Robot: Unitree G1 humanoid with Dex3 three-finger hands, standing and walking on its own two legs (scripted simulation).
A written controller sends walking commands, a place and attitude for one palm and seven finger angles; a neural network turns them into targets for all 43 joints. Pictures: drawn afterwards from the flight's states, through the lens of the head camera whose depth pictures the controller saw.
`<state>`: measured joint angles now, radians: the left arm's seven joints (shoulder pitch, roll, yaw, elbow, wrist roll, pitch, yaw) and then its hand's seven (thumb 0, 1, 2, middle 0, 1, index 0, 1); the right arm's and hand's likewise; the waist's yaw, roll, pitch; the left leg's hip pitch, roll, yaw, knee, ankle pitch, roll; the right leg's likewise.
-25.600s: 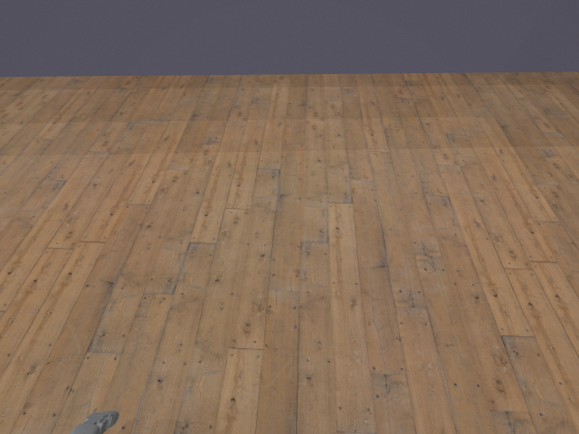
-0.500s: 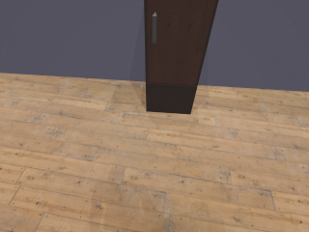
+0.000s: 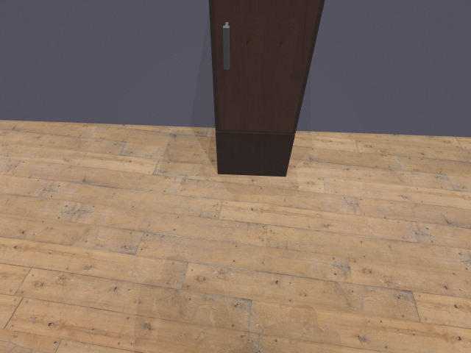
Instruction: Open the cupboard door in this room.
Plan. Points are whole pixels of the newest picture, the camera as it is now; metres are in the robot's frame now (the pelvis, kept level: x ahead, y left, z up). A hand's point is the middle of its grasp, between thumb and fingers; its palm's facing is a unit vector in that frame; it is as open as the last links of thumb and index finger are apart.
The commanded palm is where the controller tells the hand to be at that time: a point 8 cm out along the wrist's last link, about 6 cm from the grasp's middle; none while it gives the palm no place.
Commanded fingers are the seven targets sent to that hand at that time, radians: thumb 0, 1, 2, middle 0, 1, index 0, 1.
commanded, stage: look at it before walking up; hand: left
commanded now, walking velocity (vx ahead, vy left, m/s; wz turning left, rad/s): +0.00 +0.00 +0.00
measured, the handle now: (226, 46) +1.12 +0.10 +0.00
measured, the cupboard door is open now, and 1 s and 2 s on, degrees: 0 0 0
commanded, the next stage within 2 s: walk to a spot facing it in 0.54 s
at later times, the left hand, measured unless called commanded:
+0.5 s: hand out of the picture -0.01 +0.16 -0.18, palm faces +0.05 -0.98 -0.17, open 7.4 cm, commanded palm none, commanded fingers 0.00 0.90 0.90 -0.20 -0.30 -0.20 -0.30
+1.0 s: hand out of the picture +0.09 +0.15 -0.17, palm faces -0.09 -0.97 -0.24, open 7.4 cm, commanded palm none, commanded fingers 0.00 0.90 0.90 -0.20 -0.30 -0.20 -0.30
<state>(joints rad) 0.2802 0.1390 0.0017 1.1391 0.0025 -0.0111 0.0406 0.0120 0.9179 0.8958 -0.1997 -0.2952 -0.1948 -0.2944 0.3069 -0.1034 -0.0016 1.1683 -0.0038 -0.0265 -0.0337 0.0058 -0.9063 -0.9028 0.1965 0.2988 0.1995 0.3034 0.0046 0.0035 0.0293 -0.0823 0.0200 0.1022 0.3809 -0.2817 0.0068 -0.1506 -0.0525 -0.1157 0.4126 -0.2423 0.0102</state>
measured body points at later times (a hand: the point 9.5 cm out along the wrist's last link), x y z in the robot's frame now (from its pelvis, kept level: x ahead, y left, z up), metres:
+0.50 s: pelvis +0.00 +0.00 +0.00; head +0.02 +0.00 +0.45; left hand -0.02 +0.21 -0.16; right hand +0.00 -0.22 -0.16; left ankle -0.05 +0.11 -0.74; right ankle -0.01 -0.12 -0.74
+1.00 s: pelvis +0.05 -0.04 -0.02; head +0.07 -0.08 +0.43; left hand +0.10 +0.20 -0.15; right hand -0.02 -0.27 -0.19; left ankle -0.05 +0.11 -0.74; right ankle +0.07 -0.15 -0.73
